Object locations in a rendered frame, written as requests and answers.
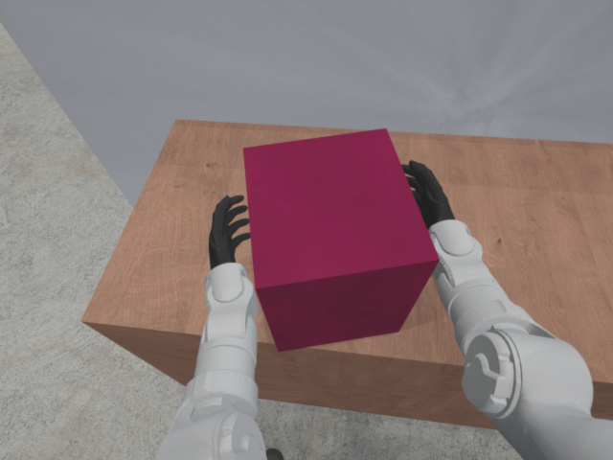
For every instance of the robot right upper arm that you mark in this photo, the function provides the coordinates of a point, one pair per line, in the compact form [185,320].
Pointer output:
[537,392]

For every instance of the right robot forearm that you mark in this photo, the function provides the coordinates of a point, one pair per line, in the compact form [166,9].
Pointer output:
[472,298]

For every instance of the robot right hand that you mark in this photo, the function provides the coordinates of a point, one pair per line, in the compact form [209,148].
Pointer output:
[429,195]

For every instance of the left robot forearm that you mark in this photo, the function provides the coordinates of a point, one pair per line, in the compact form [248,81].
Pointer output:
[224,377]

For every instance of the robot left upper arm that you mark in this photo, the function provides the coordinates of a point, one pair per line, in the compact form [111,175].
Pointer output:
[228,435]

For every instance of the robot left hand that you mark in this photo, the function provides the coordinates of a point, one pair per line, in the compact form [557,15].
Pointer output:
[221,245]

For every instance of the carton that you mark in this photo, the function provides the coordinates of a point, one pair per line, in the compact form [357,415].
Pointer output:
[340,249]

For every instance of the pedestal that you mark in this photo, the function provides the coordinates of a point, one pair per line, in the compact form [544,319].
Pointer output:
[542,211]

